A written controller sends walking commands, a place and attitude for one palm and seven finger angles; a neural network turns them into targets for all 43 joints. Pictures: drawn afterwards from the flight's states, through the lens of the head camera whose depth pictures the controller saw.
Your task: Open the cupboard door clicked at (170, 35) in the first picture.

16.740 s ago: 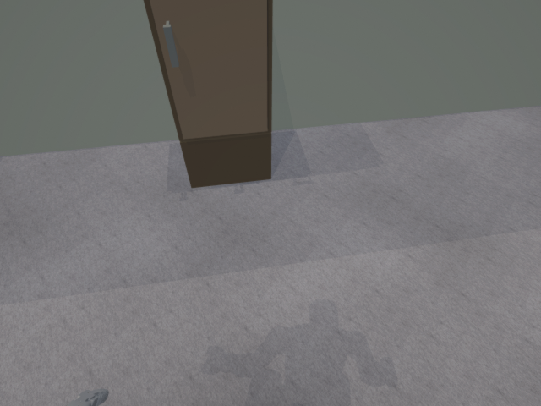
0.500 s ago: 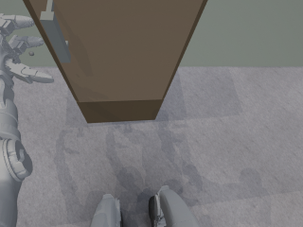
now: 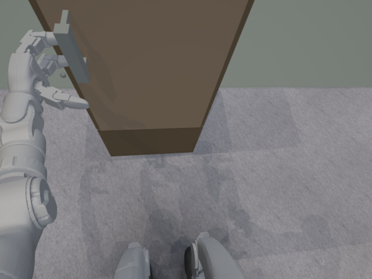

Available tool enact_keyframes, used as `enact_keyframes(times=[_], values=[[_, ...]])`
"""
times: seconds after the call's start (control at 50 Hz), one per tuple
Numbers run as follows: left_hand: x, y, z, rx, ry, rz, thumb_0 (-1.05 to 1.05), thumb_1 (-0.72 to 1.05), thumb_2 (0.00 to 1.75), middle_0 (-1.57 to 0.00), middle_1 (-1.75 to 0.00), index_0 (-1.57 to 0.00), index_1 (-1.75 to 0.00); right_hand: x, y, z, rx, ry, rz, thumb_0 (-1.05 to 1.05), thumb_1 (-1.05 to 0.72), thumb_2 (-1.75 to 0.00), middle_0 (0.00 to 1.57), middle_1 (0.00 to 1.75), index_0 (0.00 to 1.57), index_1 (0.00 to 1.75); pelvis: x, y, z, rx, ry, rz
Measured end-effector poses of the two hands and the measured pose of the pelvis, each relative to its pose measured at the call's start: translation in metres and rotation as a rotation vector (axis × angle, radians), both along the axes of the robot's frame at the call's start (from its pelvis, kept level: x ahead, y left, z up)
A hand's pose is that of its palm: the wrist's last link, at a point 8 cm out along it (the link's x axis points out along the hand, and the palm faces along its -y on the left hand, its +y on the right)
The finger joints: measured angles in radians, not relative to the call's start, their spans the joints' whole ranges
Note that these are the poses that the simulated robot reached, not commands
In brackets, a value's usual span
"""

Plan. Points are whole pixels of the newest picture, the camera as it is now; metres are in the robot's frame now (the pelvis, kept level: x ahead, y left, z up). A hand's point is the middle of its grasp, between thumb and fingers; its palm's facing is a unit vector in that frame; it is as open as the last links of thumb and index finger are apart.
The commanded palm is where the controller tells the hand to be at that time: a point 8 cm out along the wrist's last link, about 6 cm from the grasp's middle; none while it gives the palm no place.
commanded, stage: slide the fingers in behind the handle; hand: left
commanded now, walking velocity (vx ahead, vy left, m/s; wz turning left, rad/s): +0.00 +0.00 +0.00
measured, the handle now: (75, 49) +0.58 +0.19 +0.07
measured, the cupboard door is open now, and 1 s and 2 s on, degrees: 0 0 2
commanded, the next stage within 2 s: close the thumb around the handle in 0.90 s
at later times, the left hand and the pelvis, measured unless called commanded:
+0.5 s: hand (82, 74) +0.52 +0.17 +0.06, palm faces +0.01 -1.00 +0.00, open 14.0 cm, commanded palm +0.50 +0.21 +0.06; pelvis +0.00 -0.01 +0.00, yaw +0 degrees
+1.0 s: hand (81, 73) +0.52 +0.17 +0.06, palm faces +0.01 -1.00 -0.01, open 14.0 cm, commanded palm +0.50 +0.21 +0.06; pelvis +0.00 -0.01 +0.00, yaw +0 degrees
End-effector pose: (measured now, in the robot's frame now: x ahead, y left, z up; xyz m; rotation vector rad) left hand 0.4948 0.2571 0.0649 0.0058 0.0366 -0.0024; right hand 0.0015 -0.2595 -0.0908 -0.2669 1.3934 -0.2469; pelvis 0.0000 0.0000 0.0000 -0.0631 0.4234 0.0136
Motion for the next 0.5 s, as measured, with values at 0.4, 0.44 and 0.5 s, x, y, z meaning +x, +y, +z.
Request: enact_keyframes(times=[0.4,0.44,0.5], values=[[0.001,-0.028,-0.001,0.011,-0.01,0.008,-0.02,-0.5,0.3,-0.3,-1.2,-0.3,-1.2,-0.005,0.0,-0.005,0.028,-0.005,-0.007,0.01,-0.91,-0.9,0.2,0.29,0.2,0.3,-0.001,-0.004,-0.001,0.011,-0.005,-0.002],[0.002,-0.031,-0.002,0.005,-0.009,0.009,-0.02,-0.5,0.3,-0.3,-1.2,-0.3,-1.2,-0.007,-0.001,-0.006,0.026,-0.001,-0.006,0.01,-0.91,-0.9,0.2,0.29,0.2,0.3,-0.002,-0.005,-0.002,0.011,-0.004,-0.001],[0.005,-0.035,-0.003,-0.002,-0.006,0.012,-0.02,-0.5,0.3,-0.3,-1.2,-0.3,-1.2,-0.009,-0.003,-0.006,0.02,-0.001,-0.007,0.01,-0.91,-0.9,0.2,0.29,0.2,0.3,-0.003,-0.006,-0.003,0.012,0.0,-0.001]])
